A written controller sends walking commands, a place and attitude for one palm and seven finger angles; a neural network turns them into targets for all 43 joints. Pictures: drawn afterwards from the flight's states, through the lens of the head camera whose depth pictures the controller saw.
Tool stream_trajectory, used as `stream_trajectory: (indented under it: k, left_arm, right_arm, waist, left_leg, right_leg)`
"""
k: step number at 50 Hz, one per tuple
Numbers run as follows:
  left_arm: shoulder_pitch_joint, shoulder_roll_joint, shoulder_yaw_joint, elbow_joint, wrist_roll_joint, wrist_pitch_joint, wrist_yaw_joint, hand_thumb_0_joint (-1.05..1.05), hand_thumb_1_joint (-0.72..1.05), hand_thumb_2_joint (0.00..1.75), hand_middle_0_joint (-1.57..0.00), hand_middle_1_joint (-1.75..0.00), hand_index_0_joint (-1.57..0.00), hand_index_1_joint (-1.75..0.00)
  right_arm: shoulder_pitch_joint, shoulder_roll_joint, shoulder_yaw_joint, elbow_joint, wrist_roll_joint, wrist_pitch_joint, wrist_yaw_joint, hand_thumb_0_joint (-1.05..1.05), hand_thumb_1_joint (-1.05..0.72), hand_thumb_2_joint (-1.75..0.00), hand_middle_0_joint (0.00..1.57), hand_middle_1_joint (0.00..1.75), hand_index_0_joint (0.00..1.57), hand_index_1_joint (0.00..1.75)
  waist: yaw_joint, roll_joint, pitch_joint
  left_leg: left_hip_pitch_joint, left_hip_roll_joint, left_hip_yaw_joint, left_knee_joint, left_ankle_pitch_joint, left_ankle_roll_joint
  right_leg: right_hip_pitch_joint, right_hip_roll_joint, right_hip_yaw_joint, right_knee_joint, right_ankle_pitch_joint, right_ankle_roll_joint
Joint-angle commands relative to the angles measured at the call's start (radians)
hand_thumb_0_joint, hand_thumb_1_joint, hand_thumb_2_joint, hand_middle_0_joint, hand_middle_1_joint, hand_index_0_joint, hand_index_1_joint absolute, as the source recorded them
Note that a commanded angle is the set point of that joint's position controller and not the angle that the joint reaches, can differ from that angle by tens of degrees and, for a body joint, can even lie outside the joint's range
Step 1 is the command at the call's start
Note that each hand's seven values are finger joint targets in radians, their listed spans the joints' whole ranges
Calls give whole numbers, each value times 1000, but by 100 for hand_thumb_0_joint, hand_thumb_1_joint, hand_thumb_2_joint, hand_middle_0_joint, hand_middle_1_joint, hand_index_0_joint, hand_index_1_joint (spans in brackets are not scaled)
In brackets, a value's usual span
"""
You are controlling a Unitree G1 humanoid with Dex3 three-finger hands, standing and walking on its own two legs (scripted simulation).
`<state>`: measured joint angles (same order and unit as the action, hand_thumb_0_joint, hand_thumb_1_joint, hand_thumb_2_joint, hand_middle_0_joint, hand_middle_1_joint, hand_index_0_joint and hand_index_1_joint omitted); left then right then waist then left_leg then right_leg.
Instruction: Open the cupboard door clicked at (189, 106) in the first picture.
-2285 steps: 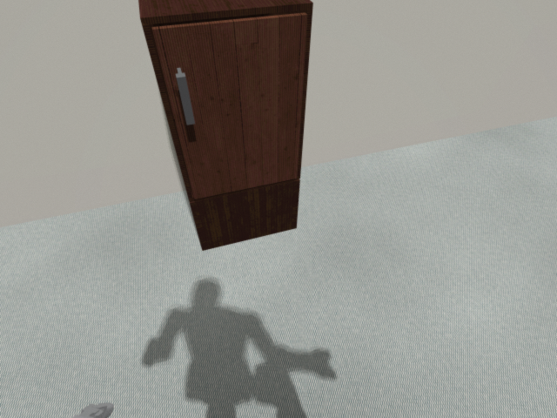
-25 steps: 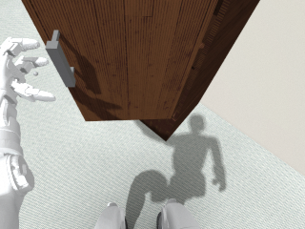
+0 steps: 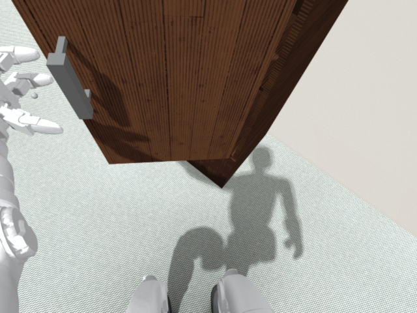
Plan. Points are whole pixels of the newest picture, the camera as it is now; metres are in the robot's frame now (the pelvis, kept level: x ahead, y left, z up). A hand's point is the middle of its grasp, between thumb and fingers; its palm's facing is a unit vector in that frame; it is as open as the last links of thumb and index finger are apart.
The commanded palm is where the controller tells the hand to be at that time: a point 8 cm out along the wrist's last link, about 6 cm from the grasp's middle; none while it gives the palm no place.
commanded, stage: move the hooked fingers beside the handle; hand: left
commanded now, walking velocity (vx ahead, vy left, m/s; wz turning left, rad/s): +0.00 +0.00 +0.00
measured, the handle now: (75, 81) +0.52 +0.21 +0.07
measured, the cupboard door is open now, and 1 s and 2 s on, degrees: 44 44 42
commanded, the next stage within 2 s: slide the fingers in behind the handle in 0.44 s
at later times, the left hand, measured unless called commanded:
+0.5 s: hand (38, 93) +0.49 +0.26 +0.07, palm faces +0.04 -1.00 -0.02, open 14.0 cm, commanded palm +0.47 +0.30 +0.07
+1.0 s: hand (44, 97) +0.49 +0.25 +0.07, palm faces +0.05 -1.00 -0.02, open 14.1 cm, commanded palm +0.47 +0.27 +0.07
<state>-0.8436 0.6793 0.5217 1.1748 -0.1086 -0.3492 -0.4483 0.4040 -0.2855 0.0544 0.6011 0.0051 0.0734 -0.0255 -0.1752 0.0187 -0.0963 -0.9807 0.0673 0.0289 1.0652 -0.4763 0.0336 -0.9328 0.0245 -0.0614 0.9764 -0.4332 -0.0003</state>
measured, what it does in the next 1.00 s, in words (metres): stands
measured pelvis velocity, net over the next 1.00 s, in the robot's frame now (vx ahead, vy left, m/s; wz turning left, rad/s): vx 0.00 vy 0.00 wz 0.03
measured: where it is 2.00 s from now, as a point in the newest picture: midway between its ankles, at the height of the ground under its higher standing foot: outside the picture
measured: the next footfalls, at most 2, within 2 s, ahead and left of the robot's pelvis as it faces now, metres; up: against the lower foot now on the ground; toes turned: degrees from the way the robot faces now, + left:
none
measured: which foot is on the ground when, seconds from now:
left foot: down 0.00-1.00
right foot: down 0.00-1.00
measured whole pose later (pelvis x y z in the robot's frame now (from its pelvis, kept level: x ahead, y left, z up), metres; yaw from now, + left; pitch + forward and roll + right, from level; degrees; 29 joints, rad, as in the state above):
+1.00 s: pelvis +0.00 +0.00 +0.00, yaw +1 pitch +22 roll -4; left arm -0.87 0.59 0.41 1.15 -0.13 -0.37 -0.34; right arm 0.39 -0.28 0.04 0.63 0.00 0.06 -0.02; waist -0.16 0.02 -0.10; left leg -0.99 0.05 0.00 1.08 -0.47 0.03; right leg -0.93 0.01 -0.08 0.99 -0.44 0.00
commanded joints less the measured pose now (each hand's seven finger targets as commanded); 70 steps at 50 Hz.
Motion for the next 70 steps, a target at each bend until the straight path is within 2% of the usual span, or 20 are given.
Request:
stream_trajectory:
  k: [1,5,7,8,10,13,17,23,26,31,34,35,37,39,43,46,49,53,56,70]
  left_arm:
    - [-405,316,24,-234,-31,-73,-1,0,-50,30,-30,-120,-30,-120]
    - [-405,233,-31,-266,-44,-87,-10,0,-50,30,-30,-120,-30,-120]
    - [-391,199,-46,-240,-50,-79,-12,0,-50,30,-30,-120,-30,-120]
    - [-393,194,-49,-206,-54,-68,-9,0,-50,30,-30,-120,-30,-120]
    - [-403,184,-57,-150,-56,-48,-5,0,-50,30,-30,-120,-30,-120]
    - [-452,230,-42,-184,-26,-51,25,0,-50,30,-30,-120,-30,-120]
    - [-467,264,-2,-293,-20,-109,57,0,-50,30,-30,-120,-30,-120]
    - [-409,301,23,-194,-15,-74,49,0,-50,30,-30,-120,-30,-120]
    - [-426,292,-6,-186,-7,-60,29,0,-50,30,-30,-120,-30,-120]
    - [-409,224,-28,-221,-51,-78,6,0,-50,30,-30,-120,-30,-120]
    - [-405,209,-37,-161,-58,-64,10,0,-50,30,-30,-120,-30,-120]
    - [-443,186,-63,-183,-54,-70,12,0,-50,30,-30,-120,-30,-120]
    - [-452,228,-36,-211,-34,-77,30,0,-50,30,-30,-120,-30,-120]
    - [-434,204,-46,-255,-27,-90,51,0,-50,30,-30,-120,-30,-120]
    - [-481,115,-121,-238,-17,-87,71,0,-50,30,-30,-120,-30,-120]
    - [-478,148,-88,-239,-23,-84,76,0,-50,30,-30,-120,-30,-120]
    - [-491,59,-152,-271,-20,-85,79,0,-50,30,-30,-120,-30,-120]
    - [-533,16,-186,-237,-23,-80,95,0,-50,30,-30,-120,-30,-120]
    - [-543,-7,-205,-246,-16,-89,101,0,-50,30,-30,-120,-30,-120]
    - [-514,-160,-302,-322,-36,-116,119,0,-50,30,-30,-120,-30,-120]
  right_arm:
    - [164,-195,-75,-45,-2,-17,-16,0,-90,-90,20,30,20,30]
    - [162,-193,-80,-41,-5,-19,-13,0,-90,-90,20,30,20,30]
    - [160,-192,-82,-27,-6,-18,-11,0,-90,-90,20,30,20,30]
    - [161,-194,-80,-21,-5,-17,-13,0,-90,-90,20,30,20,30]
    - [159,-196,-74,-25,-3,-17,-16,0,-90,-90,20,30,20,30]
    - [156,-198,-73,-30,-7,-19,-18,0,-90,-90,20,30,20,30]
    - [156,-192,-78,-37,-15,-22,-10,0,-90,-90,20,30,20,30]
    - [150,-197,-71,-42,-7,-19,-12,0,-90,-90,20,30,20,30]
    - [152,-197,-66,-42,-4,-14,-15,0,-90,-90,20,30,20,30]
    - [156,-194,-73,-37,-6,-16,-12,0,-90,-90,20,30,20,30]
    - [150,-196,-72,-32,-2,-18,-14,0,-90,-90,20,30,20,30]
    - [152,-194,-71,-31,-3,-21,-15,0,-90,-90,20,30,20,30]
    - [156,-196,-75,-26,-6,-23,-15,0,-90,-90,20,30,20,30]
    - [157,-187,-77,-30,-9,-25,-9,0,-90,-90,20,30,20,30]
    - [153,-182,-77,-14,-9,-26,-3,0,-90,-90,20,30,20,30]
    - [159,-191,-80,-14,-9,-28,-5,0,-90,-90,20,30,20,30]
    - [154,-180,-84,-6,-12,-34,-2,0,-90,-90,20,30,20,30]
    - [155,-180,-83,11,-13,-39,-1,0,-90,-90,20,30,20,30]
    - [155,-177,-82,16,-16,-45,3,0,-90,-90,20,30,20,30]
    - [146,-157,-93,26,-18,-49,22,0,-90,-90,20,30,20,30]
  waist:
    - [7,166,-472]
    - [6,239,-484]
    - [2,221,-488]
    - [-11,158,-449]
    - [-18,132,-385]
    - [-7,174,-409]
    - [15,218,-560]
    - [11,136,-483]
    - [1,171,-451]
    - [0,156,-480]
    - [-14,94,-400]
    - [-21,125,-399]
    - [-1,171,-445]
    - [9,202,-494]
    - [-24,192,-437]
    - [-16,178,-474]
    - [-19,216,-488]
    - [-49,158,-432]
    - [-40,207,-458]
    - [-42,183,-476]
  left_leg:
    - [399,-25,-68,-103,457,0]
    - [519,-17,-92,-106,531,-14]
    - [536,-12,-99,-102,538,-19]
    - [501,-10,-104,-107,509,-17]
    - [431,-19,-98,-114,445,-9]
    - [433,-21,-106,-117,426,-15]
    - [534,-16,-113,-91,539,-29]
    - [398,-26,-86,-101,432,-8]
    - [399,-25,-85,-108,419,-8]
    - [446,-20,-92,-105,449,-11]
    - [351,-25,-84,-114,340,-2]
    - [371,-27,-89,-113,346,-1]
    - [406,-26,-94,-114,363,-9]
    - [454,-26,-95,-109,418,-13]
    - [460,-20,-107,-111,385,-15]
    - [469,-22,-106,-114,390,-14]
    - [518,-20,-113,-114,413,-20]
    - [485,-20,-120,-117,370,-14]
    - [523,-24,-124,-116,390,-22]
    - [571,-28,-123,-107,521,-21]
  right_leg:
    - [173,35,31,-90,341,-18]
    - [91,38,10,-88,309,-29]
    - [67,37,7,-93,298,-24]
    - [67,37,1,-96,290,-22]
    - [71,35,2,-97,268,-24]
    - [55,28,4,-87,240,-25]
    - [78,31,6,-65,289,-26]
    - [154,32,18,-81,292,-19]
    - [131,32,17,-85,283,-21]
    - [114,37,12,-89,287,-23]
    - [119,34,19,-104,232,-18]
    - [96,34,15,-96,228,-23]
    - [91,30,16,-90,222,-25]
    - [97,30,15,-85,252,-27]
    - [37,32,6,-91,211,-25]
    - [70,34,9,-94,224,-27]
    - [38,31,3,-95,223,-29]
    - [17,33,0,-101,204,-26]
    - [5,31,-3,-95,204,-34]
    - [47,33,-11,-95,292,-35]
